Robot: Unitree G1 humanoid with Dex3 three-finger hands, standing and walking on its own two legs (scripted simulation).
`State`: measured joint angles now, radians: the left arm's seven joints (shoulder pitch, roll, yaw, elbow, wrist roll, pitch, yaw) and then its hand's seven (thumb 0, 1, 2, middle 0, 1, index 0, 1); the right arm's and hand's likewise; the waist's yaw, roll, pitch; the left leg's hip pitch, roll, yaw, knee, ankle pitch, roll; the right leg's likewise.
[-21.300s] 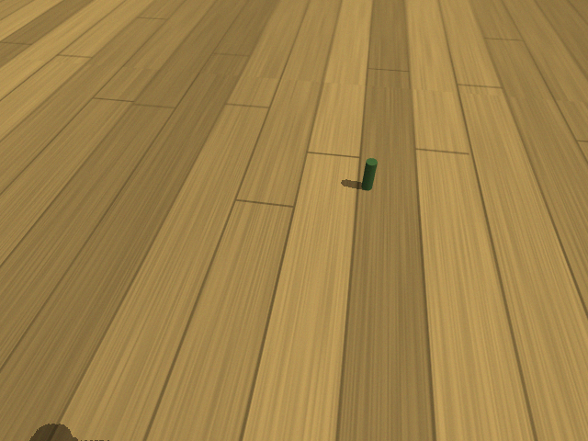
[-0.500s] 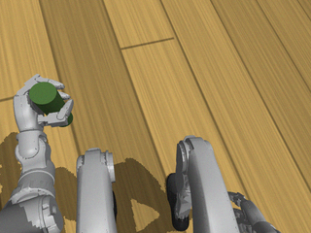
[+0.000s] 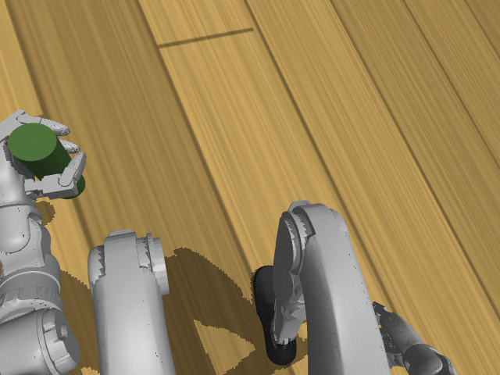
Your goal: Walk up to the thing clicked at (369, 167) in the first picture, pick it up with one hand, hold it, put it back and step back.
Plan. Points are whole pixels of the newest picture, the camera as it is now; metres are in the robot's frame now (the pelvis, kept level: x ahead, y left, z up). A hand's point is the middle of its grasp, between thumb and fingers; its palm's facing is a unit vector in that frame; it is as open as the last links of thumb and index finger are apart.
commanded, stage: crouch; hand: left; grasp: from the side
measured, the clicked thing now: (53, 166) +0.44 +0.24 -0.10
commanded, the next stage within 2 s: lower in 0.12 s
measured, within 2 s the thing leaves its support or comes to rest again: rests again in 1.58 s
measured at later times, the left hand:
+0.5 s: hand (71, 173) +0.44 +0.23 -0.14, palm faces +0.17 -0.99 -0.03, open 7.0 cm
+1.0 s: hand (78, 178) +0.45 +0.23 -0.18, palm faces +0.21 -0.98 -0.03, open 7.0 cm
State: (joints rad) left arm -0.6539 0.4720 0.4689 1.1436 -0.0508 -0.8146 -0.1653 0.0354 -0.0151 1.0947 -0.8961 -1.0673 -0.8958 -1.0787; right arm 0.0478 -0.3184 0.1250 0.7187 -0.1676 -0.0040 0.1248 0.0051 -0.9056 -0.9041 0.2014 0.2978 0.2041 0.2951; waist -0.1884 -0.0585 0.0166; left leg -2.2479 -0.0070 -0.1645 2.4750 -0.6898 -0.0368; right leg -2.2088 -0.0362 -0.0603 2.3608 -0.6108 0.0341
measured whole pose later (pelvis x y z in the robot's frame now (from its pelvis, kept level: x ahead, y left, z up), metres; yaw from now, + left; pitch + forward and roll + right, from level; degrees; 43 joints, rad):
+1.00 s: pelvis -0.01 +0.01 -0.03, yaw -6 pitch +16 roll -14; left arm -0.66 0.70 0.50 1.38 -0.03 -1.03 0.00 0.04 -0.02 1.10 -0.91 -1.05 -0.91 -1.06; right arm -0.11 -0.36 0.39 0.63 -0.31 0.01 0.17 0.00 -0.92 -0.90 0.20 0.30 0.20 0.29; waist -0.27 -0.20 0.25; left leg -2.23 -0.02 -0.30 2.63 -0.71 -0.03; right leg -2.13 0.00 -0.17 2.40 -0.58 0.07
